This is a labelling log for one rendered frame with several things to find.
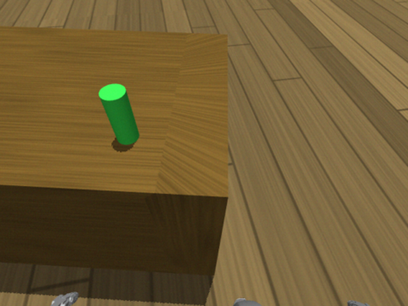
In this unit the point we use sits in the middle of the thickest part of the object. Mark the can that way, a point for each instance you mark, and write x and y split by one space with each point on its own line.
118 109

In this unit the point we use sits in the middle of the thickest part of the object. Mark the left robot hand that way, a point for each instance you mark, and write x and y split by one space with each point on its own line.
66 300

